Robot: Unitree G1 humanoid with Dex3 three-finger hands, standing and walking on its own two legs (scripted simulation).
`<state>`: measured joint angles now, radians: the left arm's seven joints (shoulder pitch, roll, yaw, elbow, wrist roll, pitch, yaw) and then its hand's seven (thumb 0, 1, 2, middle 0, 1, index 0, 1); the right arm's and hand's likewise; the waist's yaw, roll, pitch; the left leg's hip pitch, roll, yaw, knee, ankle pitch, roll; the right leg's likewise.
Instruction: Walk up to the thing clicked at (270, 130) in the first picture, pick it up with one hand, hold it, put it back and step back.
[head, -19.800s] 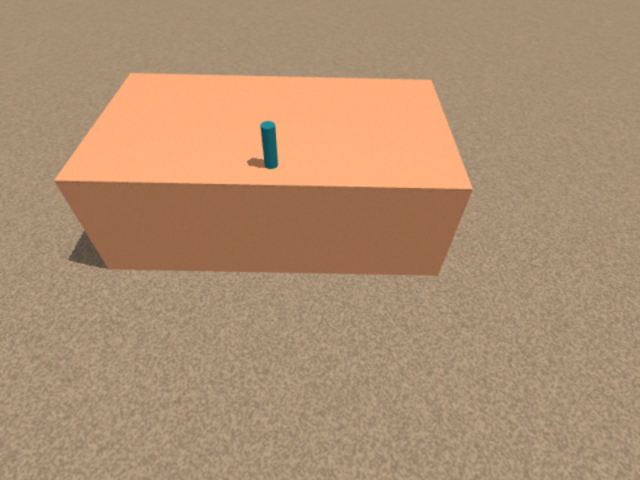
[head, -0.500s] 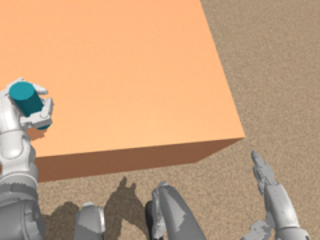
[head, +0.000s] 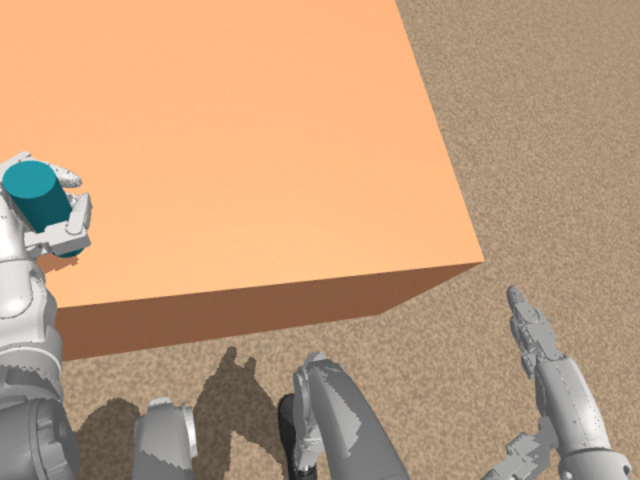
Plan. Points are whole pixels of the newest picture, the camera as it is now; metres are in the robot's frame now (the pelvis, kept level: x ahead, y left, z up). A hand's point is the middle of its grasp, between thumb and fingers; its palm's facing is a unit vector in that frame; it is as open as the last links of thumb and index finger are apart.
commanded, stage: lower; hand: left
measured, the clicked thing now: (51, 215) +0.48 +0.21 -0.07
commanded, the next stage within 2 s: loosen in 0.06 s
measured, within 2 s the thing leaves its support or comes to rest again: neither
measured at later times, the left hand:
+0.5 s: hand (64, 210) +0.48 +0.19 -0.06, palm faces +0.18 -0.98 -0.02, open 7.6 cm
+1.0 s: hand (44, 200) +0.49 +0.21 -0.05, palm faces +0.19 -0.98 -0.02, open 16.3 cm
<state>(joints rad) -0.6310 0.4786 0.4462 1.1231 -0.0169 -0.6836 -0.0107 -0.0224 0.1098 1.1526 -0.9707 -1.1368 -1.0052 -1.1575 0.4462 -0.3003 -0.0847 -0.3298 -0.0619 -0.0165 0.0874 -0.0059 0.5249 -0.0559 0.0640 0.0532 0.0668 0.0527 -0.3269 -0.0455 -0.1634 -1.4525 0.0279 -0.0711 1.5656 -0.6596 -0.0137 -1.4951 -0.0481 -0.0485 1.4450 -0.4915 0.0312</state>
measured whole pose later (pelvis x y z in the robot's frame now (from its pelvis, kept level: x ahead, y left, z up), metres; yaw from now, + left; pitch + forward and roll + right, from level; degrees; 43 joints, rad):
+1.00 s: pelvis -0.01 +0.00 -0.01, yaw +0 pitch +31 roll -4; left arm -0.65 0.53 0.49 1.07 -0.02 -0.64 -0.03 -0.01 -0.40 0.13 -0.16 -0.15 -0.17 -0.14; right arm 0.46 -0.31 -0.08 -0.37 -0.05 0.00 0.09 -0.01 0.53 -0.05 0.07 0.05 0.07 0.05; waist -0.34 -0.05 -0.17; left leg -1.48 0.03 -0.07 1.60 -0.66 -0.01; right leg -1.52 -0.05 -0.04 1.47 -0.49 0.04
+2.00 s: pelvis +0.05 +0.00 +0.14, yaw +1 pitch +11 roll -1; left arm 0.07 0.27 0.11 0.42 -0.03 0.02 0.09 -0.01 -0.58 0.03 -0.05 -0.05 -0.05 -0.05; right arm 0.41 -0.22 0.03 0.12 0.05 0.12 -0.06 0.01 -0.80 -0.84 0.19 0.28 0.20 0.28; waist -0.02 -0.02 -0.11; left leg -0.61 0.02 -0.01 0.91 -0.49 -0.01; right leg -0.68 -0.05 -0.02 0.86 -0.36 0.04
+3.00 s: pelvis +0.05 -0.02 +0.17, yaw +3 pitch -2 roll +0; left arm 0.28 0.34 0.00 0.88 0.04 0.00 0.03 -0.01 -0.53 0.06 -0.05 -0.05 -0.05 -0.06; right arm 0.25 -0.33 -0.03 0.91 -0.05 0.02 -0.02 0.01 -0.90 -0.90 0.20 0.30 0.21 0.30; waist 0.01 0.04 0.01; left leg -0.21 0.02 -0.04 0.61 -0.36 -0.03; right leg -0.29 -0.06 -0.06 0.61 -0.29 0.02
